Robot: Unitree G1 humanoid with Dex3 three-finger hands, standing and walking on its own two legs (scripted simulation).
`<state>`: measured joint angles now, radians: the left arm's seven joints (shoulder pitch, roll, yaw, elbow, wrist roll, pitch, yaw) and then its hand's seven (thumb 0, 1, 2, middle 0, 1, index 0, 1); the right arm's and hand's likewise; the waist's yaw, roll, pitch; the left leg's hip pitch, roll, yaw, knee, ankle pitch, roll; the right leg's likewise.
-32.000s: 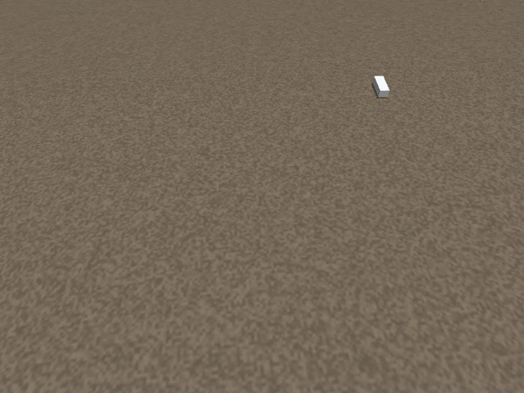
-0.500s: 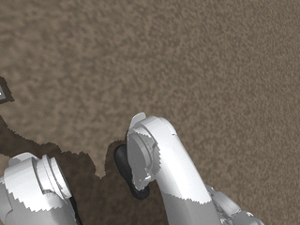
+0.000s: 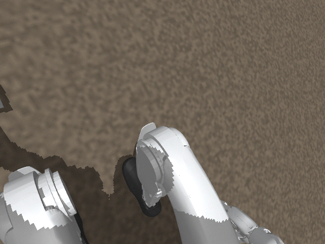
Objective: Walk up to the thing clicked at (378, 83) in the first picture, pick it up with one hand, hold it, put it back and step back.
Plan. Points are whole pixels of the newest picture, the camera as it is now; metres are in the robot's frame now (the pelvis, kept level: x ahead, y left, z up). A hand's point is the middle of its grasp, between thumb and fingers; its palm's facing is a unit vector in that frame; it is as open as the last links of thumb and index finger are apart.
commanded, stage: open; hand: left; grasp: from above
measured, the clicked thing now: out of the picture +0.47 +0.33 -0.29
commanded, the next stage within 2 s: withdraw in 0.34 s
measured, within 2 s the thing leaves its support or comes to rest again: neither
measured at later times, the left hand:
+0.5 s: hand out of the picture +0.45 +0.33 -0.25, palm faces -0.46 -0.13 -0.88, open 13.7 cm
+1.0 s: hand out of the picture +0.46 +0.34 -0.08, palm faces -0.42 -0.11 -0.90, open 14.1 cm
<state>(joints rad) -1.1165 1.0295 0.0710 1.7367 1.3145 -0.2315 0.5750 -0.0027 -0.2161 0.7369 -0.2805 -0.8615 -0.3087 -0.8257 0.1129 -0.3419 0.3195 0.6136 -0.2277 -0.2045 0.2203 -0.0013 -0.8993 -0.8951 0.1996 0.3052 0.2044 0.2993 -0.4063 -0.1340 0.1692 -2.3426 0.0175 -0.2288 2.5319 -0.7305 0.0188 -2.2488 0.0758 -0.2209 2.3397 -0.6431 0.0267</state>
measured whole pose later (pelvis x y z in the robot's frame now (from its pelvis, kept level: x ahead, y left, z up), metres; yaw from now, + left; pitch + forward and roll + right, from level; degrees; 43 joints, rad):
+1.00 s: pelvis +0.00 +0.00 +0.05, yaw +6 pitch +34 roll -9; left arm -1.03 0.74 -0.05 1.33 1.08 0.00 0.21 0.00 -0.51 1.00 -0.09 -1.00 -0.08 -1.00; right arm 0.15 -0.31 0.12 0.64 -0.10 -0.05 0.22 0.00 -0.91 -0.90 0.20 0.30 0.20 0.30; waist -0.25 0.05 -0.06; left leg -2.25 0.01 -0.12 2.34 -0.69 0.02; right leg -2.18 0.05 -0.12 2.23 -0.65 0.01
